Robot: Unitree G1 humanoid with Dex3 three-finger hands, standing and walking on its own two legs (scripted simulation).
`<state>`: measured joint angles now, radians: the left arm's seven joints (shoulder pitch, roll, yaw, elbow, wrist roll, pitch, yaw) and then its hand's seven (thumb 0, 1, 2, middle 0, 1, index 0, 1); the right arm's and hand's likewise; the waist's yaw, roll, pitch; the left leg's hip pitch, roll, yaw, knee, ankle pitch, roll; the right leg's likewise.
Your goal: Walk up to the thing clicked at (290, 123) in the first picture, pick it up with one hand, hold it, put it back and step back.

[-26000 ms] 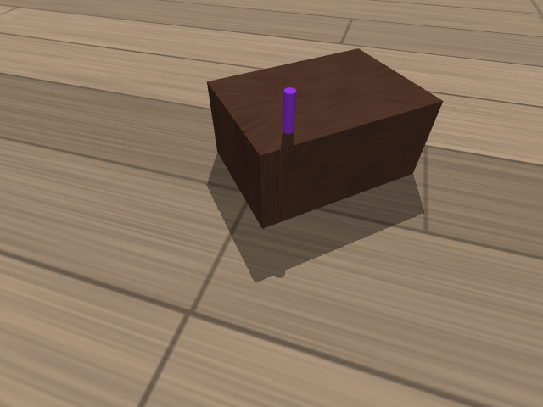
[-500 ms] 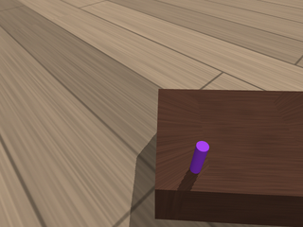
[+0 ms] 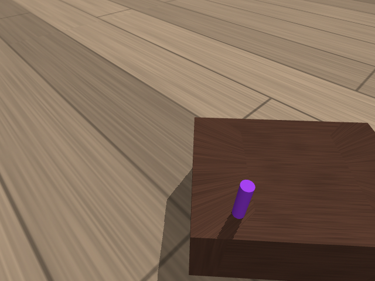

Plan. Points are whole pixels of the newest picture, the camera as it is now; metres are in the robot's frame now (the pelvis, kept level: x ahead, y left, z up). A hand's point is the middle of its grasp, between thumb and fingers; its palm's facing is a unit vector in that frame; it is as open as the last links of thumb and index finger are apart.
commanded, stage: stand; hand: right
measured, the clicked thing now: (242, 200) +0.46 -0.18 -0.24
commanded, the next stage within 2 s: step back in 1.68 s
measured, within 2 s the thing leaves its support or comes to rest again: neither
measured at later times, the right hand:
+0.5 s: hand out of the picture +0.07 -0.24 -0.16, palm faces -0.03 +0.94 -0.35, open 7.4 cm
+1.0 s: hand out of the picture +0.08 -0.24 -0.15, palm faces -0.02 +0.94 -0.35, open 7.4 cm
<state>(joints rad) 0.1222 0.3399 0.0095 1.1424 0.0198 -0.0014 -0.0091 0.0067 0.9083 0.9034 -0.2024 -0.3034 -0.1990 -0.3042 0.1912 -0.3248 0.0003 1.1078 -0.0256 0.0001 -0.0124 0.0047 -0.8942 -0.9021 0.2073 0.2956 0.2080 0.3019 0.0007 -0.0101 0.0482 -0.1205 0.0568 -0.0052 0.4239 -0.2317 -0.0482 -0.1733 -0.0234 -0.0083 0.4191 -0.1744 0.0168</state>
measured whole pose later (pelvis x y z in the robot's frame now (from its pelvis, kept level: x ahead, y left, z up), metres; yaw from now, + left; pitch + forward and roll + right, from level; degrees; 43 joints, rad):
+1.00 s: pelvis +0.02 +0.01 +0.01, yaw +0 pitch -3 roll +0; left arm 0.10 0.34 0.01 1.16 0.01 -0.01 -0.01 0.01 0.91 0.90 -0.20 -0.30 -0.20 -0.30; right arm 0.13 -0.34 0.00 1.13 -0.01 0.00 0.00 0.00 -0.90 -0.90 0.21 0.30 0.21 0.30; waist 0.00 0.00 0.06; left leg -0.07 0.04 0.01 0.34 -0.22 -0.04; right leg -0.13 -0.04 0.00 0.35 -0.17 0.03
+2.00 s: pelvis -0.03 +0.03 -0.02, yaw +0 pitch -1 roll +0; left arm 0.03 0.39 0.05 0.96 0.03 0.04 0.01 0.01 0.91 0.90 -0.20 -0.30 -0.20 -0.30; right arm 0.10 -0.41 -0.06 0.96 0.01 0.06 0.01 0.00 -0.90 -0.90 0.21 0.30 0.21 0.30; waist -0.01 -0.02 0.16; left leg -0.33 -0.03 -0.02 0.83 -0.46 0.05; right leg -0.40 -0.07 0.02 0.64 -0.22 0.03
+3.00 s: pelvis -0.24 +0.05 -0.01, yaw -3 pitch -2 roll -2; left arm 0.19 0.41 0.09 0.83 0.02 0.07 0.00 0.01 0.91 0.90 -0.20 -0.30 -0.20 -0.30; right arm 0.15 -0.36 -0.04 0.83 -0.03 0.02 -0.02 0.01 -0.90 -0.90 0.21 0.30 0.21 0.30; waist 0.02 -0.04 0.17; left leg -0.33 0.04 -0.01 0.60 -0.24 0.02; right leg -0.41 0.10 0.15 1.13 -0.51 0.02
